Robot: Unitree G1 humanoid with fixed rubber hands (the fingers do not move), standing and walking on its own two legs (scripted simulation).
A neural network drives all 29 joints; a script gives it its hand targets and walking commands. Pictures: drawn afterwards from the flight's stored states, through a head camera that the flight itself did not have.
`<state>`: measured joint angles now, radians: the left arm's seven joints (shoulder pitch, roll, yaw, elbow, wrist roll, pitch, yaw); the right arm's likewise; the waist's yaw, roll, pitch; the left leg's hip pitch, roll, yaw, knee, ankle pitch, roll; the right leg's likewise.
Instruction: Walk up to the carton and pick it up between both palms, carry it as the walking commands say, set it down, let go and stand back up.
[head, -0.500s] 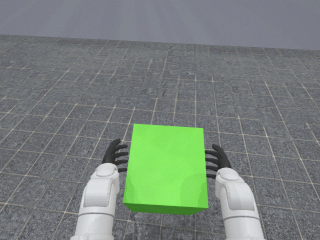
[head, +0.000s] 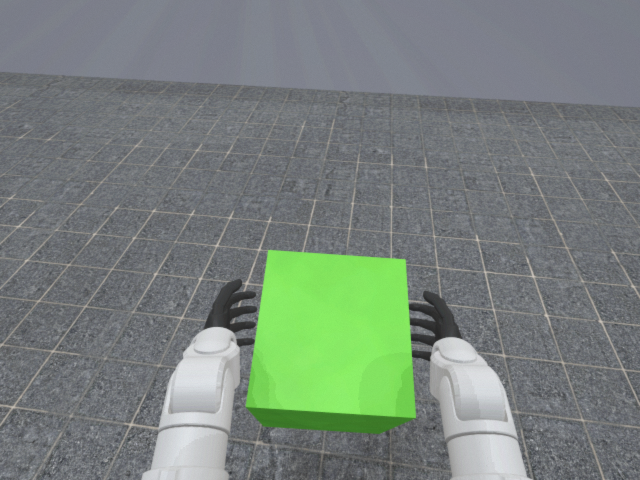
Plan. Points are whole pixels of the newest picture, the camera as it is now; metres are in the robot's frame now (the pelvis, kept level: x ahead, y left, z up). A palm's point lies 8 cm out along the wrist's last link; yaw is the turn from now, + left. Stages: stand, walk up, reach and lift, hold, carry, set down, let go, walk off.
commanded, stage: carry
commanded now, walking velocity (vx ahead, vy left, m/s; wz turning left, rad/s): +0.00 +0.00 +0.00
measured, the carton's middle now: (328, 350) +0.35 +0.00 -0.07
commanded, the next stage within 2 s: hold in 0.62 s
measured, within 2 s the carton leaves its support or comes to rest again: neither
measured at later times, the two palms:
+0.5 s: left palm (213, 335) +0.29 +0.15 +0.05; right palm (440, 345) +0.28 -0.14 +0.04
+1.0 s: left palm (221, 325) +0.30 +0.14 +0.07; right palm (452, 353) +0.27 -0.15 +0.05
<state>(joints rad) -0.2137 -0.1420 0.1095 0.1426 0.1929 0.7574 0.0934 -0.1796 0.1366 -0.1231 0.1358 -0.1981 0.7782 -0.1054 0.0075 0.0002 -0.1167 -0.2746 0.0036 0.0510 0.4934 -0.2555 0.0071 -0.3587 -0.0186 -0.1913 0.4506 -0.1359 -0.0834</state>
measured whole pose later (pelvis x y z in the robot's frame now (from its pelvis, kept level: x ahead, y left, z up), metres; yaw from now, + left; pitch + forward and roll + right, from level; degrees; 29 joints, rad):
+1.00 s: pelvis -0.01 +0.02 +0.00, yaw -1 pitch -8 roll +0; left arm -0.33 -0.17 0.19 0.29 0.25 0.69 0.09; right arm -0.24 0.15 -0.19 0.15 -0.21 0.77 -0.07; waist -0.02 0.03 0.03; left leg -0.09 -0.05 -0.02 0.50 -0.27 0.03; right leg -0.19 0.03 0.00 0.48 -0.15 -0.03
